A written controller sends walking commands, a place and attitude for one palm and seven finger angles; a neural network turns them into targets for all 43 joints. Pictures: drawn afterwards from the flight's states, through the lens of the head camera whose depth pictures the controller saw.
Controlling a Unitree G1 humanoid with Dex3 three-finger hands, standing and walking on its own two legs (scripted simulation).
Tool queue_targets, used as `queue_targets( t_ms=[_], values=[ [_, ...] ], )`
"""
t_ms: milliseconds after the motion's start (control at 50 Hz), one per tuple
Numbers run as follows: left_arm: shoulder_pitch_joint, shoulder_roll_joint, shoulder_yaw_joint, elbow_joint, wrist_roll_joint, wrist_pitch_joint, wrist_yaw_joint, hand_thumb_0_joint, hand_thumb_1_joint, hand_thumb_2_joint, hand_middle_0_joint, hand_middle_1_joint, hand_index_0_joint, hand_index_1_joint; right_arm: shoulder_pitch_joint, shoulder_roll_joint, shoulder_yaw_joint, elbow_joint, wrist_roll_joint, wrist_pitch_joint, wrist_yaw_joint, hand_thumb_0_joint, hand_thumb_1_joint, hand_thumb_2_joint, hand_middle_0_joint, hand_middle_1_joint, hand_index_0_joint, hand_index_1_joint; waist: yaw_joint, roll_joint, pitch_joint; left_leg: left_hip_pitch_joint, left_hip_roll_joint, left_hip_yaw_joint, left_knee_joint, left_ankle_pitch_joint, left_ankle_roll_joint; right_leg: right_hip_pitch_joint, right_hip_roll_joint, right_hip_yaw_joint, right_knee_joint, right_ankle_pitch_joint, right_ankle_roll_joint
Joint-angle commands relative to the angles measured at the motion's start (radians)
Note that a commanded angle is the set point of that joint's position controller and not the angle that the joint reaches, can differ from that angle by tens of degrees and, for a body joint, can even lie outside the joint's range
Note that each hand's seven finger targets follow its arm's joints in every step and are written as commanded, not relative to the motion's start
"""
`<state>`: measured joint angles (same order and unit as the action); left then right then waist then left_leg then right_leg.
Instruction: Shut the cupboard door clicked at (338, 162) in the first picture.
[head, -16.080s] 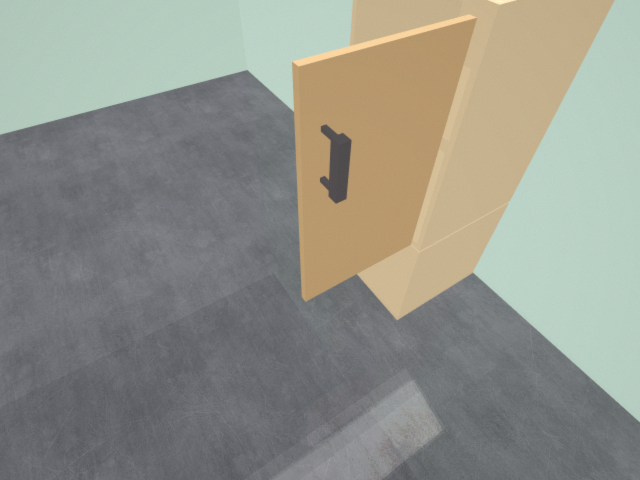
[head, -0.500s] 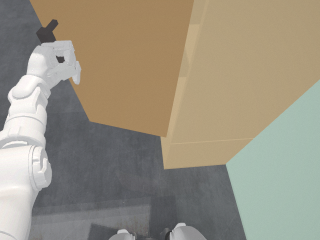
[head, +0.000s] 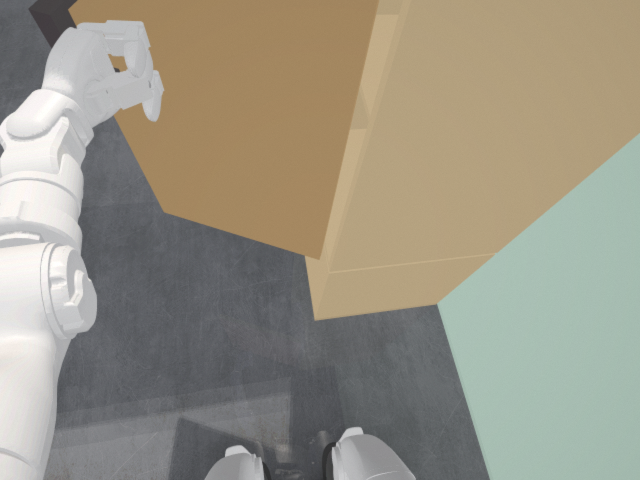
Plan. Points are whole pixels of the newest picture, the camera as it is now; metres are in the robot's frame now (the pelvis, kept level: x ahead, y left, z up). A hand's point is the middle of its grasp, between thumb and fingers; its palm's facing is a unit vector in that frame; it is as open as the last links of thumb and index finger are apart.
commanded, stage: push the door shut along its arc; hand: left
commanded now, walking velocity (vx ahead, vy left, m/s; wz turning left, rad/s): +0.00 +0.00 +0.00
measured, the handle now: (85, 48) +0.61 +0.20 +0.13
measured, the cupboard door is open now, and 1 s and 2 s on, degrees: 65 54 54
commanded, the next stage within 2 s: pull the fist back off the door in 0.36 s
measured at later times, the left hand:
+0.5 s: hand (181, 56) +0.57 +0.09 +0.14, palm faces -0.36 -0.93 +0.04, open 3.3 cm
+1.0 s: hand (194, 77) +0.55 +0.08 +0.13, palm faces +0.05 -1.00 -0.02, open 3.1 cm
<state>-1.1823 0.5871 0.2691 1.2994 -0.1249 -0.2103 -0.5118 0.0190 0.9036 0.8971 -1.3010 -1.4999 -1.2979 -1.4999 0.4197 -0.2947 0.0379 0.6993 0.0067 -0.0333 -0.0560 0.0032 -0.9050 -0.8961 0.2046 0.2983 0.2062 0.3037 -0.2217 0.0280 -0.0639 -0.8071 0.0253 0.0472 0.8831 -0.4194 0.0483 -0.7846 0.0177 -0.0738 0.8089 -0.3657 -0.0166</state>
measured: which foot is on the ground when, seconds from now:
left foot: down 0.00-1.00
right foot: down 0.00-1.00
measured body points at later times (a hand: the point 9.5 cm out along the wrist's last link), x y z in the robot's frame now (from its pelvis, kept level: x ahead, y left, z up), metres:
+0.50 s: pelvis +0.00 +0.00 -0.01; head +0.16 +0.01 +0.41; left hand +0.59 +0.14 +0.14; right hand -0.06 -0.28 -0.11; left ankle -0.01 +0.08 -0.69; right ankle +0.00 -0.11 -0.69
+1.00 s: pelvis +0.01 -0.02 +0.01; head +0.11 -0.03 +0.45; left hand +0.54 +0.13 +0.14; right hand -0.04 -0.27 -0.11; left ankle -0.01 +0.08 -0.69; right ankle +0.00 -0.11 -0.69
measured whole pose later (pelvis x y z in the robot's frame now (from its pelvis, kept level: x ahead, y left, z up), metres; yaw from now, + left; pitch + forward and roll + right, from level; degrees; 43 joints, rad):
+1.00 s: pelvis +0.01 -0.02 +0.01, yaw -1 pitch +18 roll -1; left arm -1.06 0.38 0.36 1.26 -0.02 -0.31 0.01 0.02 0.90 0.90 -1.30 -1.50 -1.30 -1.50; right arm 0.50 -0.26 0.01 0.66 -0.02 0.01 0.06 0.00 -0.91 -0.90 0.20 0.30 0.20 0.30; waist -0.20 0.06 -0.09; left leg -0.70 0.04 0.07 0.78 -0.39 0.02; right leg -0.70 0.04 -0.05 0.74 -0.35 -0.04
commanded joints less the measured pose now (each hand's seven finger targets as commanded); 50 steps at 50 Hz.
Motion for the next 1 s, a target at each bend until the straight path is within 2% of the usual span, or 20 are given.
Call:
queue_targets(
  t_ms=[0,80,180,220,280,320,440,460,480,500,520,560,580,600,680,720,780,820,880,980],
  values=[
    [-0.584,0.186,0.030,-0.169,-0.024,-0.047,0.000,0.000,0.900,0.900,-1.300,-1.500,-1.300,-1.500,0.187,-0.201,-0.066,-0.025,-0.007,-0.018,-0.019,0.000,-0.900,-0.900,0.200,0.300,0.200,0.300,-0.058,0.116,-0.453,0.455,-0.005,-0.126,-0.044,0.471,-0.011,0.025,0.037,0.026,-0.066,0.314,-0.014],
    [-0.586,0.236,0.052,-0.155,0.012,-0.048,0.013,0.000,0.900,0.900,-1.300,-1.500,-1.300,-1.500,0.196,-0.202,-0.067,-0.040,-0.013,-0.011,-0.015,0.000,-0.900,-0.900,0.200,0.300,0.200,0.300,-0.053,0.114,-0.497,0.433,-0.005,-0.123,-0.028,0.474,-0.014,0.041,0.035,0.033,-0.048,0.331,-0.012],
    [-0.636,0.230,0.034,-0.148,0.022,-0.043,0.004,0.000,0.900,0.900,-1.300,-1.500,-1.300,-1.500,0.206,-0.203,-0.069,-0.038,-0.015,-0.003,-0.014,0.000,-0.900,-0.900,0.200,0.300,0.200,0.300,-0.066,0.118,-0.522,0.419,-0.007,-0.117,-0.006,0.483,-0.011,0.040,0.040,0.035,-0.036,0.353,-0.011],
    [-0.680,0.189,0.004,-0.184,0.016,-0.047,-0.001,0.000,0.900,0.900,-1.300,-1.500,-1.300,-1.500,0.208,-0.203,-0.073,-0.030,-0.016,-0.003,-0.015,0.000,-0.900,-0.900,0.200,0.300,0.200,0.300,-0.076,0.153,-0.562,0.483,-0.002,-0.128,0.000,0.531,-0.013,0.002,0.043,0.028,-0.028,0.358,-0.012],
    [-0.706,0.138,-0.031,-0.144,0.014,-0.025,-0.006,0.000,0.900,0.900,-1.300,-1.500,-1.300,-1.500,0.213,-0.204,-0.076,-0.011,-0.018,-0.002,-0.013,0.000,-0.900,-0.900,0.200,0.300,0.200,0.300,-0.097,0.131,-0.528,0.470,-0.001,-0.131,0.007,0.496,-0.010,-0.038,0.046,0.022,-0.034,0.328,-0.011],
    [-0.743,0.155,-0.023,-0.147,0.010,-0.024,-0.003,0.000,0.900,0.900,-1.300,-1.500,-1.300,-1.500,0.220,-0.208,-0.073,0.001,-0.018,-0.003,-0.016,0.000,-0.900,-0.900,0.200,0.300,0.200,0.300,-0.104,0.146,-0.523,0.481,0.001,-0.133,0.015,0.508,-0.009,-0.060,0.048,0.019,-0.030,0.323,-0.013],
    [-0.797,0.054,-0.090,-0.142,0.011,-0.016,-0.001,0.000,0.900,0.900,-1.300,-1.500,-1.300,-1.500,0.216,-0.202,-0.076,0.035,-0.025,-0.012,-0.010,0.000,-0.900,-0.900,0.200,0.300,0.200,0.300,-0.122,0.198,-0.535,0.520,-0.003,-0.137,0.036,0.539,-0.008,-0.124,0.054,0.008,-0.017,0.312,-0.019],
    [-0.802,0.152,0.175,-0.146,-0.054,0.017,0.206,0.000,0.900,0.900,-1.300,-1.500,-1.300,-1.500,0.284,-0.162,-0.059,-0.006,-0.032,-0.021,0.008,0.000,-0.900,-0.900,0.200,0.300,0.200,0.300,-0.069,0.229,-0.561,0.423,0.018,-0.158,0.020,0.537,-0.025,-0.030,0.036,0.029,-0.038,0.335,-0.013],
    [-0.746,0.087,0.112,-0.132,-0.026,0.034,0.303,0.000,0.900,0.900,-1.300,-1.500,-1.300,-1.500,0.284,-0.158,-0.056,-0.016,-0.037,-0.025,0.034,0.000,-0.900,-0.900,0.200,0.300,0.200,0.300,-0.066,0.224,-0.575,0.404,0.013,-0.156,0.003,0.543,-0.033,0.005,0.036,0.030,-0.030,0.353,-0.004],
    [-0.721,0.057,0.138,-0.148,-0.021,0.025,0.393,0.000,0.900,0.900,-1.300,-1.500,-1.300,-1.500,0.307,-0.155,-0.065,-0.023,-0.055,-0.028,0.054,0.000,-0.900,-0.900,0.200,0.300,0.200,0.300,-0.073,0.138,-0.597,0.403,0.015,-0.169,0.002,0.575,-0.032,0.034,0.038,0.016,-0.023,0.375,0.004],
    [-0.683,0.009,0.119,-0.180,0.016,0.009,0.472,0.000,0.900,0.900,-1.300,-1.500,-1.300,-1.500,0.311,-0.148,-0.071,-0.032,-0.067,-0.026,0.074,0.000,-0.900,-0.900,0.200,0.300,0.200,0.300,-0.065,0.143,-0.605,0.402,0.014,-0.156,0.008,0.605,-0.033,0.033,0.036,0.021,-0.023,0.397,0.010],
    [-0.638,0.003,0.097,-0.290,0.123,-0.064,0.613,0.000,0.900,0.900,-1.300,-1.500,-1.300,-1.500,0.326,-0.139,-0.077,-0.044,-0.097,-0.018,0.116,0.000,-0.900,-0.900,0.200,0.300,0.200,0.300,-0.034,0.201,-0.637,0.422,0.011,-0.142,0.023,0.654,-0.041,0.037,0.036,0.019,-0.008,0.420,0.006],
    [-0.619,-0.051,0.038,-0.302,0.168,-0.093,0.639,0.000,0.900,0.900,-1.300,-1.500,-1.300,-1.500,0.331,-0.136,-0.085,-0.039,-0.102,-0.012,0.132,0.000,-0.900,-0.900,0.200,0.300,0.200,0.300,-0.044,0.193,-0.644,0.450,0.012,-0.145,0.021,0.675,-0.043,0.030,0.037,0.018,-0.009,0.422,0.006],
    [-0.593,-0.085,0.007,-0.285,0.184,-0.110,0.641,0.000,0.900,0.900,-1.300,-1.500,-1.300,-1.500,0.336,-0.138,-0.092,-0.037,-0.100,-0.007,0.140,0.000,-0.900,-0.900,0.200,0.300,0.200,0.300,-0.054,0.168,-0.631,0.463,0.011,-0.144,0.016,0.683,-0.041,0.038,0.038,0.018,-0.020,0.433,0.006],
    [-0.620,-0.009,0.044,-0.228,0.158,-0.095,0.579,0.000,0.900,0.900,-1.300,-1.500,-1.300,-1.500,0.312,-0.153,-0.094,-0.039,-0.070,0.026,0.128,0.000,-0.900,-0.900,0.200,0.300,0.200,0.300,-0.051,0.096,-0.582,0.368,-0.016,-0.095,-0.053,0.469,-0.022,0.188,0.038,0.047,-0.083,0.437,0.006],
    [-0.642,0.083,0.120,-0.261,0.138,-0.116,0.573,0.000,0.900,0.900,-1.300,-1.500,-1.300,-1.500,0.300,-0.151,-0.085,-0.045,-0.062,0.026,0.113,0.000,-0.900,-0.900,0.200,0.300,0.200,0.300,-0.029,0.120,-0.592,0.359,-0.021,-0.087,-0.076,0.437,-0.020,0.239,0.036,0.059,-0.091,0.442,0.004],
    [-0.543,0.071,0.136,-0.314,0.126,-0.183,0.579,0.000,0.900,0.900,-1.300,-1.500,-1.300,-1.500,0.277,-0.133,-0.085,-0.061,-0.063,0.011,0.111,0.000,-0.900,-0.900,0.200,0.300,0.200,0.300,0.007,0.095,-0.603,0.359,-0.028,-0.067,-0.084,0.460,-0.015,0.309,0.036,0.067,-0.094,0.503,0.005],
    [-0.424,0.063,0.135,-0.273,0.130,-0.204,0.572,0.000,0.900,0.900,-1.300,-1.500,-1.300,-1.500,0.270,-0.130,-0.086,-0.065,-0.056,0.009,0.110,0.000,-0.900,-0.900,0.200,0.300,0.200,0.300,0.021,0.043,-0.554,0.326,-0.030,-0.056,-0.098,0.449,-0.013,0.340,0.036,0.067,-0.099,0.521,0.007],
    [-0.280,0.037,0.119,-0.205,0.124,-0.170,0.541,0.000,0.900,0.900,-1.300,-1.500,-1.300,-1.500,0.257,-0.136,-0.090,-0.078,-0.043,0.020,0.110,0.000,-0.900,-0.900,0.200,0.300,0.200,0.300,0.035,-0.036,-0.475,0.246,-0.035,-0.030,-0.129,0.382,-0.008,0.399,0.030,0.074,-0.120,0.531,0.011],
    [-0.290,-0.039,0.076,-0.288,0.057,-0.158,0.498,0.000,0.900,0.900,-1.300,-1.500,-1.300,-1.500,0.218,-0.130,-0.097,-0.092,-0.024,0.025,0.096,0.000,-0.900,-0.900,0.200,0.300,0.200,0.300,0.033,-0.037,-0.434,0.281,-0.039,-0.017,-0.157,0.325,-0.006,0.402,0.026,0.085,-0.160,0.489,0.015]
  ],
)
